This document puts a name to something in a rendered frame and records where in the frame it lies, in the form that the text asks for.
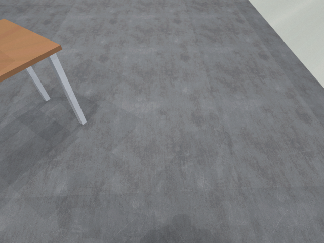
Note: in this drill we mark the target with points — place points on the table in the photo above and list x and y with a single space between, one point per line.
21 48

